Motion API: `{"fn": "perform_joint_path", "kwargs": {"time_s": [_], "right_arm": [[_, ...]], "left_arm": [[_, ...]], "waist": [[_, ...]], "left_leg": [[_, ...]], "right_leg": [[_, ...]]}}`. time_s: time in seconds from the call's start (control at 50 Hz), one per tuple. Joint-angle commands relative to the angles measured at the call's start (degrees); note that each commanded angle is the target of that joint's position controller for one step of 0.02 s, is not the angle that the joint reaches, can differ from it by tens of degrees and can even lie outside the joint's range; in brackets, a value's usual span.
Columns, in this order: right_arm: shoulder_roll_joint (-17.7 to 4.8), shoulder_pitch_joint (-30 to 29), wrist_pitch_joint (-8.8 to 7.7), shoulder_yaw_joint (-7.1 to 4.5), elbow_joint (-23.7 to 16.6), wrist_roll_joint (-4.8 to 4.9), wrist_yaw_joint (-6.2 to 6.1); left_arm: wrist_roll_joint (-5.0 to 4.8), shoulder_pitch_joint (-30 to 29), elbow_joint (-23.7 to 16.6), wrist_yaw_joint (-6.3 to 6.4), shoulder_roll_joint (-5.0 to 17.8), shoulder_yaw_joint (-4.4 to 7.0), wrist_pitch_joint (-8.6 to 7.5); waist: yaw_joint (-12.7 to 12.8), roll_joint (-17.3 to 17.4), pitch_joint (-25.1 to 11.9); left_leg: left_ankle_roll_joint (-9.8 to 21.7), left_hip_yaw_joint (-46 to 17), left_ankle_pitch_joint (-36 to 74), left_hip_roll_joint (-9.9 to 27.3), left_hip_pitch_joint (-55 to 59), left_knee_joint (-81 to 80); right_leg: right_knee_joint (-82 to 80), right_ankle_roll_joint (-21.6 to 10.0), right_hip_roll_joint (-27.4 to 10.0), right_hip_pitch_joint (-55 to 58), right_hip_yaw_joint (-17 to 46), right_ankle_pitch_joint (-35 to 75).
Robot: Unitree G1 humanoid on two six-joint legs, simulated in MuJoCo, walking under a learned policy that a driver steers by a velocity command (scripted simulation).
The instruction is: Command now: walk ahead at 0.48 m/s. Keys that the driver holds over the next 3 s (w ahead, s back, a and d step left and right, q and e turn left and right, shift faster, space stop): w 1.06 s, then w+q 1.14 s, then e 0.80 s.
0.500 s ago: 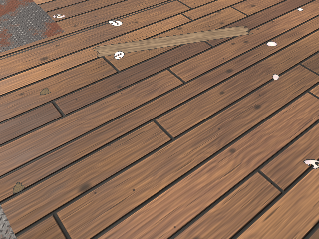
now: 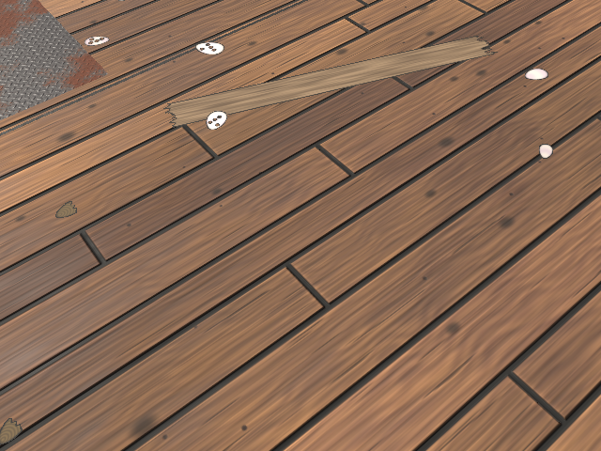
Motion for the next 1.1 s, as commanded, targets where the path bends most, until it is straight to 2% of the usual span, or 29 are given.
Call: {"fn": "perform_joint_path", "kwargs": {"time_s": [0.02, 0.08, 0.16, 0.26, 0.32, 0.34, 0.36, 0.38, 0.4, 0.42, 0.44, 0.46, 0.48, 0.5, 0.56, 0.62, 0.68, 0.78, 0.82, 0.86, 0.88, 0.9, 0.92, 0.94, 0.96, 0.98, 1.0, 1.04, 1.1], "right_arm": [[-3.5, 2.13, 0.36, -1.07, -3.26, -0.5, 0.0], [-3.09, -3.62, 0.63, -0.85, -5.27, -1.26, -0.3], [-1.24, -12.3, -0.5, 0.09, -7.52, -0.88, 0.77], [-2.12, -18.98, -1.1, 0.07, -10.63, -0.33, 2.48], [-4.18, -15.4, -1.17, -0.74, -10.47, -0.53, 2.81], [-5.78, -9.41, -1.14, -1.71, -9.0, -0.67, 2.47], [-8.62, -0.23, -0.98, -3.03, -6.61, -0.81, 1.86], [-14.32, 7.27, -0.83, -4.26, -5.79, -2.26, 1.36], [-12.76, 9.47, -0.61, -3.92, -4.67, -1.21, 1.64], [-9.01, 7.24, -0.48, -2.61, -5.05, -0.71, 1.62], [-7.57, 3.73, -0.32, -2.14, -5.48, -0.89, 1.34], [-6.52, 0.25, -0.35, -1.76, -5.57, -1.32, 1.35], [-4.84, -2.08, -0.67, -1.3, -5.88, -1.87, 1.45], [-4.35, -3.31, -0.91, -1.17, -5.97, -2.17, 1.55], [-5.27, -3.3, -1.89, -1.58, -4.74, -1.51, 1.55], [-6.4, -1.56, -1.64, -1.95, -3.27, -1.39, 0.78], [-7.29, 0.27, -1.08, -2.11, -2.18, -0.96, 0.27], [-8.63, 5.2, 0.23, -2.59, 0.77, -0.29, 0.01], [-9.15, 5.24, 0.89, -2.9, 1.45, -0.04, -0.31], [-9.83, 3.9, 1.48, -3.13, 1.6, 0.05, -0.63], [-9.25, 2.95, 1.83, -2.85, 1.51, 0.01, -0.77], [-6.82, 3.42, 1.88, -1.77, 0.78, -0.76, -0.97], [-1.31, 9.64, 0.79, 0.06, -1.06, -1.27, -0.57], [-2.07, 8.45, -0.51, 0.15, -0.38, -0.87, -0.35], [-6.9, 3.62, -1.34, -1.18, -1.67, 0.72, 0.14], [-7.07, -0.27, -1.69, -1.13, -2.79, 1.01, 0.22], [-6.61, -2.32, -1.63, -1.21, -3.11, 0.09, 0.06], [-5.26, -0.24, -0.39, -1.43, -2.34, -0.46, 0.01], [-3.09, -0.11, 1.17, -1.0, -2.12, -0.48, -0.28]], "left_arm": [[-0.12, -0.54, -2.31, 0.15, 6.86, 1.86, -1.7], [-0.22, 1.22, -0.59, 0.7, 7.92, 2.15, -2.14], [-0.79, 4.67, 1.13, 1.45, 9.45, 2.4, -1.47], [-1.49, 9.84, 4.1, 1.77, 10.79, 2.84, 0.01], [-1.45, 9.31, 4.71, 2.16, 11.96, 3.23, 1.03], [-1.33, 8.28, 4.67, 2.28, 12.12, 3.18, 1.41], [-0.8, 8.42, 4.31, 2.52, 10.51, 2.44, 1.61], [-0.03, 13.8, 2.35, 2.36, 5.09, 0.65, 0.89], [-0.46, 15.82, 3.32, 1.94, 2.78, -0.33, -0.31], [-1.96, 10.88, 2.36, 1.48, 8.91, 1.22, -1.31], [-2.85, 5.43, 0.62, 1.28, 9.56, 1.29, -1.84], [-2.11, 2.74, -0.06, 1.44, 8.83, 1.12, -1.94], [-1.23, 2.46, 0.08, 1.62, 8.59, 1.49, -1.47], [-1.09, 3.99, 0.6, 1.6, 7.72, 1.45, -0.81], [-0.69, 4.71, 1.05, 1.96, 5.3, 0.98, 0.79], [-0.2, -1.19, -0.63, 1.97, 4.63, 0.69, 0.69], [-0.41, -6.97, -1.81, 1.3, 3.38, 0.14, -0.1], [-1.09, -14.68, -4.51, -0.16, 3.85, -0.01, -0.89], [-1.05, -14.91, -5.1, -0.73, 4.76, 0.24, -1.15], [-0.91, -10.59, -4.16, -0.84, 6.45, 1.01, -1.35], [-0.7, -3.63, -2.03, -0.54, 8.24, 2.14, -1.38], [-0.38, 6.06, 0.45, 0.03, 11.56, 3.51, -1.28], [0.46, 12.15, 1.33, 0.42, 17.76, 4.96, -0.89], [-0.54, 13.6, 1.74, 0.28, 14.1, 3.96, -0.72], [-0.84, 10.19, 1.46, 0.34, 11.05, 2.82, -0.73], [-0.73, 6.24, 0.77, 0.45, 9.56, 2.32, -0.61], [-0.35, 2.86, 0.52, 0.32, 7.95, 1.8, -0.6], [0.35, -0.4, 0.22, 0.15, 6.0, 1.24, -1.08], [0.18, -0.21, 1.66, 0.51, 7.5, 1.83, -2.13]], "waist": [[-1.19, -7.38, -1.75], [-0.37, -5.04, 0.97], [2.85, -4.33, 2.51], [4.69, -4.38, 3.57], [1.76, -6.43, 0.43], [-1.85, -6.63, -3.6], [-5.95, -5.74, -10.32], [-5.51, 4.15, -20.78], [-5.13, 14.4, -27.26], [-6.38, 8.88, -20.53], [-5.61, 5.43, -12.83], [-3.68, 1.05, -7.32], [-1.71, 1.13, -5.1], [-0.11, 2.26, -4.46], [1.51, 1.96, -2.84], [0.24, 0.71, -0.61], [-1.93, 0.81, 0.69], [-4.63, 1.15, 2.45], [-3.72, 1.81, 2.23], [-0.7, 2.94, -0.43], [3.11, 2.35, -4.73], [6.87, 0.17, -12.39], [5.47, -12.39, -20.98], [6.67, -16.53, -24.21], [6.79, -12.21, -15.86], [5.44, -8.83, -10.08], [3.8, -5.8, -5.73], [0.44, -7.83, -3.68], [-0.75, -6.77, -2.11]], "left_leg": [[-0.77, -2.42, 5.23, 4.23, -8.81, -1.7], [-2.51, -2.18, 13.19, 4.41, -12.73, -10.52], [-2.36, 0.55, 24.89, 1.76, -9.65, -26.45], [-0.06, 0.24, 22.44, -0.19, -11.16, -34.81], [2.36, 2.07, 15.11, -2.81, -4.69, -36.64], [3.86, 4.1, 14.83, -4.91, 3.92, -37.82], [5.86, 3.2, 16.67, -3.77, 18.61, -36.32], [13.19, -17.79, 14.2, 11.03, 42.57, -34.6], [18.82, -40.9, 4.16, 17.99, 51.53, -44.97], [16.0, -37.47, -2.32, 16.44, 47.63, -47.54], [14.03, -29.11, -0.51, 14.43, 39.6, -48.42], [13.12, -23.1, 5.12, 12.27, 30.68, -50.07], [12.47, -19.01, 10.02, 10.28, 24.68, -51.69], [12.45, -16.77, 12.43, 9.12, 20.88, -53.4], [13.69, -11.31, 17.46, 8.23, 16.37, -57.3], [12.99, -6.9, 19.72, 6.99, 17.4, -58.98], [10.92, -2.63, 19.68, 4.97, 18.02, -59.15], [10.31, -3.16, 18.8, 8.09, 25.54, -56.34], [9.46, -3.98, 21.95, 9.86, 29.18, -53.76], [8.1, -3.4, 33.03, 9.72, 30.95, -48.29], [6.71, -1.14, 40.92, 7.24, 29.62, -39.9], [4.68, 1.26, 36.01, 4.26, 22.1, -26.61], [0.2, 4.0, 13.86, -4.44, -1.59, -3.79], [-0.31, -3.71, -14.82, -8.07, -11.58, 5.45], [0.51, -5.57, -12.61, -4.38, -17.24, 9.39], [1.06, -3.53, -7.41, -1.32, -17.54, 7.58], [0.85, -2.57, -3.18, 0.7, -15.76, 3.9], [0.16, -3.0, 1.69, 3.04, -9.09, -0.51], [-1.59, -2.55, 6.36, 3.62, -9.23, -4.9]], "right_leg": [[-17.17, -10.78, -14.73, 5.75, 16.2, 2.46], [-18.91, -11.02, -14.07, 5.67, 12.01, 7.45], [-19.06, -8.75, -12.04, 6.6, 6.62, 9.55], [-15.02, -7.75, -16.13, 16.85, 7.59, 11.53], [-8.26, -5.88, -16.89, 21.61, 7.38, 26.41], [-0.59, -4.75, -15.09, 21.2, 5.66, 36.29], [11.33, -2.83, -12.11, 15.47, 3.37, 36.04], [33.76, 0.66, -5.91, -4.81, 1.11, 16.11], [47.6, 2.64, 1.92, -18.55, 6.45, -21.44], [52.34, 1.92, -1.7, -25.31, 10.73, -21.26], [51.45, 1.36, -4.55, -27.18, 8.53, -16.97], [47.39, 1.38, -7.1, -25.93, 7.02, -12.37], [43.56, 1.5, -9.08, -22.76, 7.23, -9.32], [42.08, 1.82, -9.85, -19.42, 7.36, -7.57], [36.99, 3.42, -10.56, -18.25, 6.55, -4.34], [27.13, 4.75, -10.92, -21.77, 6.17, 5.04], [15.51, 4.72, -9.2, -19.6, 4.39, 14.18], [6.6, 3.35, -7.08, -20.0, 3.58, 13.96], [4.67, 1.8, -6.56, -19.6, 3.73, 9.66], [3.17, 0.01, -4.55, -12.73, 1.9, 5.82], [1.58, -1.53, -2.71, -2.84, 0.05, 6.51], [4.05, -4.16, -6.63, 13.09, 3.89, 8.28], [3.03, -13.1, -21.37, 36.3, 28.83, 0.7], [-5.95, -15.69, -24.79, 39.74, 44.6, -6.44], [-7.27, -12.8, -22.96, 34.03, 37.7, -10.44], [-8.21, -10.99, -20.86, 26.06, 30.22, -7.81], [-10.16, -10.25, -18.64, 18.23, 25.08, -3.31], [-13.72, -9.66, -15.76, 9.53, 19.34, 2.78], [-17.27, -10.59, -15.36, 6.24, 12.67, 8.96]]}}
Next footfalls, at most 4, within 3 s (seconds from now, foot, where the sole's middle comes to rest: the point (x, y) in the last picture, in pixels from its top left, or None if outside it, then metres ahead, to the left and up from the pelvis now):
0.36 left None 0.40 0.15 -0.78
0.90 right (363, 359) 0.69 -0.10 -0.78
1.44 left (261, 262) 0.98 0.16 -0.78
1.92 right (301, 175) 1.30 0.05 -0.78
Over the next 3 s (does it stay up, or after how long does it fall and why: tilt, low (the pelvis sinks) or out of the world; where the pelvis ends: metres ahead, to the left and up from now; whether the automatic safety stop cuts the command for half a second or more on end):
stays up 1.37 0.24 0.00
